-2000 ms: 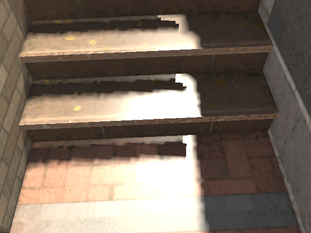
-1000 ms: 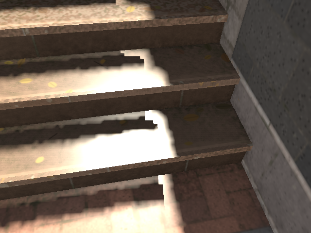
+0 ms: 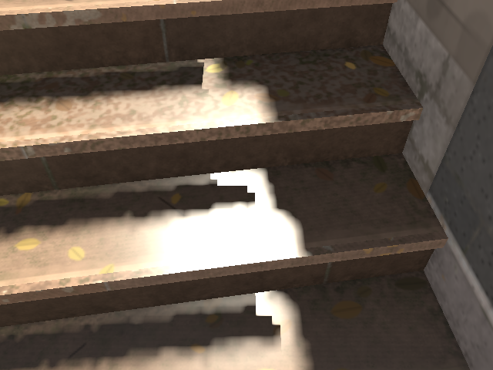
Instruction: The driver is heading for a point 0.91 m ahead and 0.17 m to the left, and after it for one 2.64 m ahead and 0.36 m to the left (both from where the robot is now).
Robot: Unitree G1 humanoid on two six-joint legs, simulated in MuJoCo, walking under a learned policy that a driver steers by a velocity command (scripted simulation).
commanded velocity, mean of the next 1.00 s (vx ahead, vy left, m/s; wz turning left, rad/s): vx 0.46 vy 0.00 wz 0.00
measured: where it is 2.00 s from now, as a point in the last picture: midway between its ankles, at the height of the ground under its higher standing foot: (241, 189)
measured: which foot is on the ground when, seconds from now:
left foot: down 0.00-0.52, up 0.54-1.00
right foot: down 0.00-0.26, up 0.28-0.52, down 0.54-1.00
